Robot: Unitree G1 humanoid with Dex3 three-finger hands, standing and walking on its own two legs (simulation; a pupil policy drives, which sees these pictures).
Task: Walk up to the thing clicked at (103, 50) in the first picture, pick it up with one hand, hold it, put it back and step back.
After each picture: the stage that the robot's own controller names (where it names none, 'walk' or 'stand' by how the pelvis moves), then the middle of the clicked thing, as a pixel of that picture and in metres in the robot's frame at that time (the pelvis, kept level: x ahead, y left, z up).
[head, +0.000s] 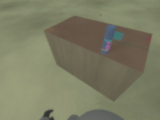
stand; (107, 41) +0.65 -0.11 +0.11
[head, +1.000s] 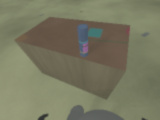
rise first; (83, 42) +0.55 +0.11 +0.13
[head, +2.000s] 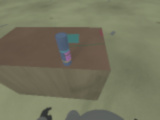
stand; (64, 51) +0.45 +0.21 +0.14
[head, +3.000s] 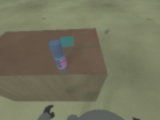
stand; (59, 57) +0.41 +0.23 +0.12
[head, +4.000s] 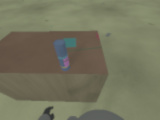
stand; (63, 57) +0.43 +0.21 +0.11
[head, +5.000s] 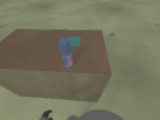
stand; (66, 55) +0.44 +0.19 +0.11
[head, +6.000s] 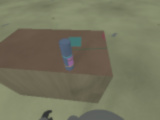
stand; (67, 56) +0.43 +0.19 +0.11
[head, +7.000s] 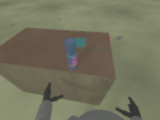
rise first; (71, 55) +0.44 +0.17 +0.11
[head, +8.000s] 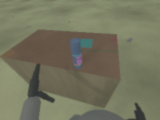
go down; (76, 55) +0.46 +0.16 +0.11
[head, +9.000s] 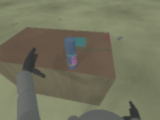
go down; (71, 55) +0.45 +0.16 +0.12
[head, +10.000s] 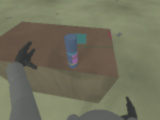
go down; (72, 53) +0.44 +0.14 +0.13
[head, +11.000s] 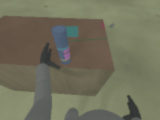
close in; (63, 48) +0.44 +0.17 +0.16
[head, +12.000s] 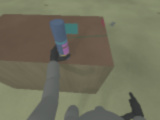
close; (61, 42) +0.47 +0.17 +0.17
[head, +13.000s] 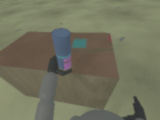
lift; (63, 55) +0.31 +0.15 +0.26
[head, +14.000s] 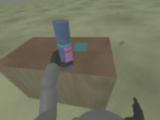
lift; (64, 47) +0.34 +0.16 +0.30
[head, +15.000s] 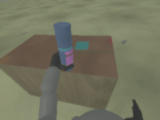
hold; (65, 50) +0.32 +0.15 +0.29
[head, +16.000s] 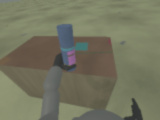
hold; (68, 50) +0.33 +0.14 +0.28
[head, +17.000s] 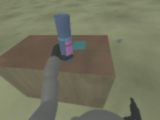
crouch; (65, 41) +0.39 +0.16 +0.30
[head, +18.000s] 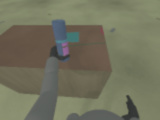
lower; (61, 42) +0.47 +0.18 +0.20
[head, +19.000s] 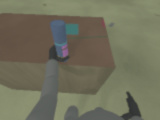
lower; (61, 44) +0.46 +0.18 +0.17
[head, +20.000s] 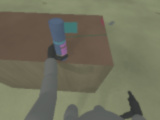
lower; (59, 42) +0.47 +0.18 +0.17
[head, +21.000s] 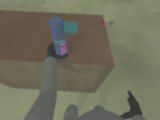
lower; (59, 41) +0.47 +0.18 +0.18
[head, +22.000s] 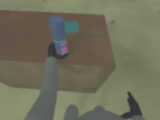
lower; (60, 41) +0.47 +0.18 +0.18
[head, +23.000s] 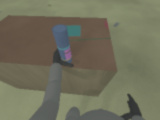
withdraw; (64, 47) +0.44 +0.17 +0.17
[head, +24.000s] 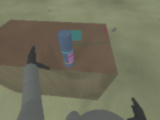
sink last; (67, 51) +0.43 +0.16 +0.15
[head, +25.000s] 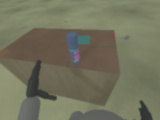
stand; (73, 50) +0.47 +0.17 +0.16
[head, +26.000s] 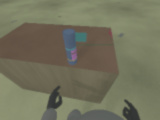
stand; (71, 49) +0.45 +0.16 +0.17
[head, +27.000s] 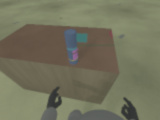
stand; (72, 49) +0.46 +0.16 +0.17
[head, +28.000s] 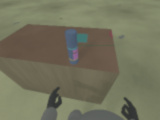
stand; (72, 48) +0.47 +0.16 +0.17
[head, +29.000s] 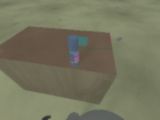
stand; (74, 52) +0.47 +0.16 +0.12
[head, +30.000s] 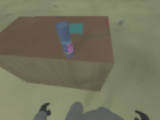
walk; (66, 42) +0.50 +0.20 +0.14
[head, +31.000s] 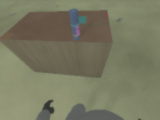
walk; (75, 26) +0.73 +0.18 +0.13
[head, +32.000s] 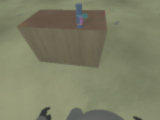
stand; (79, 16) +1.03 +0.19 +0.13
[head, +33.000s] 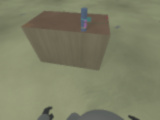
stand; (83, 20) +1.03 +0.14 +0.11
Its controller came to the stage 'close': yes
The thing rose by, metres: 0.20
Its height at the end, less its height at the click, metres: +0.00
